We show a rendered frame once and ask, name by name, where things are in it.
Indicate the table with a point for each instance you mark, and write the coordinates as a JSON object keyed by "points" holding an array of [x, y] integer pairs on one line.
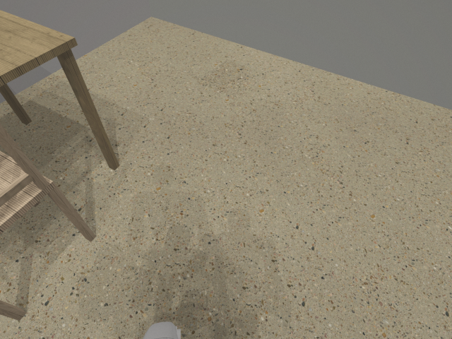
{"points": [[25, 45]]}

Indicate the chair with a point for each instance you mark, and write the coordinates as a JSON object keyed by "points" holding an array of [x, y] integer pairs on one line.
{"points": [[21, 187]]}

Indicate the robot left thigh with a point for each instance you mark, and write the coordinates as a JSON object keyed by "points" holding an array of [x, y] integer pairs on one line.
{"points": [[163, 330]]}

